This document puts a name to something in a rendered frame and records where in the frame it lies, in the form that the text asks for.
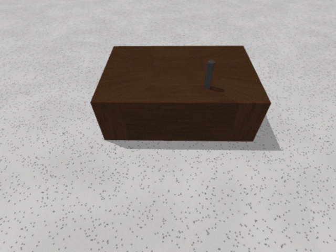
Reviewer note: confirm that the can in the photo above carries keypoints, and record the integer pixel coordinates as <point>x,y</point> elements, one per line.
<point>209,74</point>

